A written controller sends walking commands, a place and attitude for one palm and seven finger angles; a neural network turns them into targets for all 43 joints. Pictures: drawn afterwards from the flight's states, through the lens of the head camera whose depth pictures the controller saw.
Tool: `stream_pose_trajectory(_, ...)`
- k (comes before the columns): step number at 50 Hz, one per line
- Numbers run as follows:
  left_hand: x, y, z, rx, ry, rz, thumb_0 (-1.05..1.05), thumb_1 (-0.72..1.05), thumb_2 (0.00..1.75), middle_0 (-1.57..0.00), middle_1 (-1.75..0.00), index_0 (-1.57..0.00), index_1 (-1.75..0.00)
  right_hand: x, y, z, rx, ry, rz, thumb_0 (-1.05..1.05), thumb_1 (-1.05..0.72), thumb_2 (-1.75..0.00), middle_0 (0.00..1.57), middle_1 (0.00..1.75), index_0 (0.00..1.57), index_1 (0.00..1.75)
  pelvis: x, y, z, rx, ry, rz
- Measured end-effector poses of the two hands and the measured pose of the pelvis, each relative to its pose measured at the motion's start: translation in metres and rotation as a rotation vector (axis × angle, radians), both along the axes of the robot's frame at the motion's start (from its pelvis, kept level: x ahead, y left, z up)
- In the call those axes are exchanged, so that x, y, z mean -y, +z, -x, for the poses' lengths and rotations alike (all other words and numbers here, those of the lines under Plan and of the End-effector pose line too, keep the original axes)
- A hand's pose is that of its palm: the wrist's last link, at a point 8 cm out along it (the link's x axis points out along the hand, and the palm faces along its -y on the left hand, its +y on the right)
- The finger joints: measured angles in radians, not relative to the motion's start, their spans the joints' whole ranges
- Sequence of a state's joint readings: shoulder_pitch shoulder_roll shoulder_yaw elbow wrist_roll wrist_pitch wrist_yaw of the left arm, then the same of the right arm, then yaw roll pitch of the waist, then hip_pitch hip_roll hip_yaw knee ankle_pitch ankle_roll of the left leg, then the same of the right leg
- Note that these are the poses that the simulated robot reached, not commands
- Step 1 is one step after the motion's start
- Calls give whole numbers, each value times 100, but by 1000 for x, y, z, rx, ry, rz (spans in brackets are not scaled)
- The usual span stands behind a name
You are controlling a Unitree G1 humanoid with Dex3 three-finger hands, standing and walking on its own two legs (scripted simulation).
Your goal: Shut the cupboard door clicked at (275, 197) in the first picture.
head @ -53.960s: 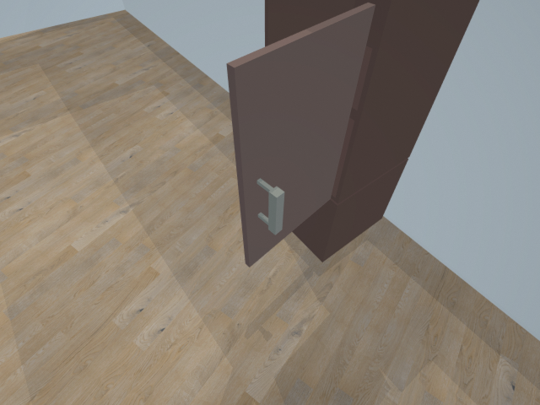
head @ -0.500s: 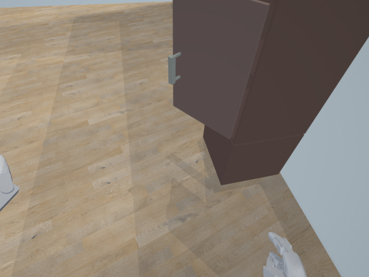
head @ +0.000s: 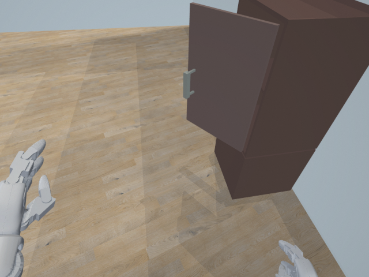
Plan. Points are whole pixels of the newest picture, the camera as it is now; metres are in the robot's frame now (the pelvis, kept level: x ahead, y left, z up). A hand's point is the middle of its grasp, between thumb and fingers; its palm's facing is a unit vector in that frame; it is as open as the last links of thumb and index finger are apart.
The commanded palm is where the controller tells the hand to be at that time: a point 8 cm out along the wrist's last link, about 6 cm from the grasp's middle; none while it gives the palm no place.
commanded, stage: let the arm hang, fingers relaxed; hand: left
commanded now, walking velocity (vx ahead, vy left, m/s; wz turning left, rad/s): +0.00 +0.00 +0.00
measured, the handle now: (189, 83) +0.98 +0.04 -0.08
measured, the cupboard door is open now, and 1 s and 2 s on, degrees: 37 37 37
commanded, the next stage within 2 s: look to check the result in 1.04 s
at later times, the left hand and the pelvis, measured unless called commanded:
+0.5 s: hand out of the picture -0.12 +0.20 -0.16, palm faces +0.04 -0.98 -0.21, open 7.3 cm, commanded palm none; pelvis -0.04 +0.02 +0.01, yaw +1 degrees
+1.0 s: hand out of the picture -0.03 +0.19 -0.17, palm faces +0.00 -0.98 -0.21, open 7.4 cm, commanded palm none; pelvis -0.04 +0.01 +0.01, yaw -1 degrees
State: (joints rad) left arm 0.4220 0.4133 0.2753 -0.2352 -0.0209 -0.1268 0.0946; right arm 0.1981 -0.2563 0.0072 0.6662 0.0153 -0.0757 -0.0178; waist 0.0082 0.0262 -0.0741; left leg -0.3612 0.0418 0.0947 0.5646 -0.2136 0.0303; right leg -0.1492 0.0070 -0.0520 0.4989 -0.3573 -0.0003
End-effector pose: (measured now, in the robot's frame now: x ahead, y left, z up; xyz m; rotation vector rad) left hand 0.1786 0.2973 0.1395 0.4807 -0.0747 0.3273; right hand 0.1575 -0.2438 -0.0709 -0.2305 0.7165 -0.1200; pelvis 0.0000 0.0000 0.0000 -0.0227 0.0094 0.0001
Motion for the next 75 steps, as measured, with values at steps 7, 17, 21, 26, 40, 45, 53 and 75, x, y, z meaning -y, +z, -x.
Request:
stream_pose_trajectory(7,26,-196,58,-836,29,261,0,91,90,-20,-30,-20,-30,9,-37,53,-189,-20,3,1,-90,-90,21,30,21,30,-11,-5,22,19,3,-3)
stream_pose_trajectory(17,62,-293,228,-1415,192,528,0,97,89,-21,-30,-20,-30,-4,-46,192,-656,-121,37,1,-90,-90,20,30,20,30,-9,1,30,34,18,3)
stream_pose_trajectory(21,55,-284,274,-1523,265,534,0,95,90,-21,-30,-20,-30,-12,-50,221,-742,-152,14,1,-90,-90,20,30,20,30,-13,4,33,31,17,5)
stream_pose_trajectory(26,44,-269,304,-1578,334,501,0,93,90,-21,-30,-20,-30,-21,-61,226,-739,-167,-28,1,-90,-90,21,30,21,30,-18,6,37,37,7,1)
stream_pose_trajectory(40,40,-271,255,-1427,281,448,0,91,90,-20,-30,-20,-30,-19,-66,188,-586,-163,-65,1,-90,-90,21,30,21,30,-14,7,44,47,-12,-11)
stream_pose_trajectory(45,49,-273,229,-1373,230,456,0,91,90,-20,-30,-20,-30,-9,-62,187,-580,-170,-45,1,-90,-90,21,30,21,30,-10,7,44,46,-11,-11)
stream_pose_trajectory(53,55,-276,206,-1369,194,451,0,91,90,-20,-30,-20,-30,6,-57,193,-614,-195,-15,1,-90,-90,20,30,20,30,-5,8,37,40,-13,-7)
stream_pose_trajectory(75,35,-264,147,-1361,229,383,0,91,90,-20,-30,-20,-30,16,-54,119,-583,-153,2,1,-90,-90,21,30,21,30,1,12,-6,27,-16,-19)
